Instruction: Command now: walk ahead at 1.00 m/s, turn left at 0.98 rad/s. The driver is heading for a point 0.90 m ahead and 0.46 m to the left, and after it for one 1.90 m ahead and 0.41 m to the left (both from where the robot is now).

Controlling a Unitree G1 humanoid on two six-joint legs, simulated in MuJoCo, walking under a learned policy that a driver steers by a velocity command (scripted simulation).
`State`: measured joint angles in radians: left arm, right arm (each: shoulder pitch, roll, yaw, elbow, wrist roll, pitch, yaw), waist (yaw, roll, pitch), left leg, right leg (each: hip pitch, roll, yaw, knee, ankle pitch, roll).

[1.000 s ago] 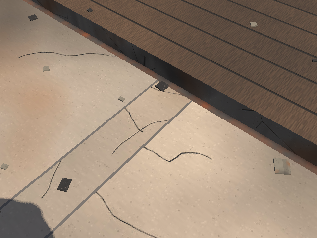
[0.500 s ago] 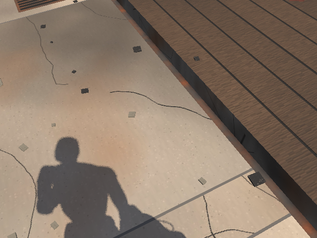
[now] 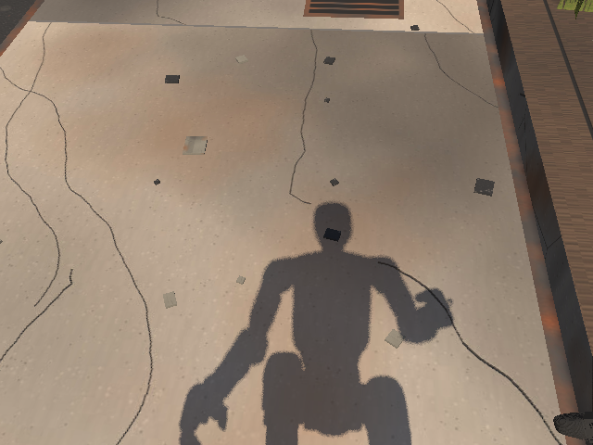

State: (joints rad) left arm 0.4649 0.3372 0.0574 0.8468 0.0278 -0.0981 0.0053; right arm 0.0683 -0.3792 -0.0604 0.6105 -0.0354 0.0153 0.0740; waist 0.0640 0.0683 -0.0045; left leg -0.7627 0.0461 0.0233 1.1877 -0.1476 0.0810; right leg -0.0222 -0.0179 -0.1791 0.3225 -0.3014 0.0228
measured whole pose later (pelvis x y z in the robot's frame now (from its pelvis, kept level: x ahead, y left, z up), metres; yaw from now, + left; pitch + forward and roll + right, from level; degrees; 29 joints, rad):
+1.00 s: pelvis +0.83 +0.25 -0.02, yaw +51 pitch +3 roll -1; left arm 0.57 0.28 0.02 0.94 0.03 -0.08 0.00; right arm -0.08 -0.29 0.01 0.57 -0.05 -0.03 0.08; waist 0.10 0.00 0.03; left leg -0.63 -0.05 0.07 0.65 -0.15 0.18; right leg 0.25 -0.06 -0.23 0.23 -0.43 0.06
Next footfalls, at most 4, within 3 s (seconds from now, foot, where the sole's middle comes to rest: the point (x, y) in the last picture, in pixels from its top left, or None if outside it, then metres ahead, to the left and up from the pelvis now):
0.20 left None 0.35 0.05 -0.77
0.58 right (338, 327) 0.79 0.00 -0.77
1.02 left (175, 281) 0.91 0.44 -0.77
1.44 right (146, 207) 1.18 0.59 -0.77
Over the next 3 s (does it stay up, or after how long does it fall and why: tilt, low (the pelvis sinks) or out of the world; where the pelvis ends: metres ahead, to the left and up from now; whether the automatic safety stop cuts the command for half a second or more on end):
stays up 1.43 0.42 -0.03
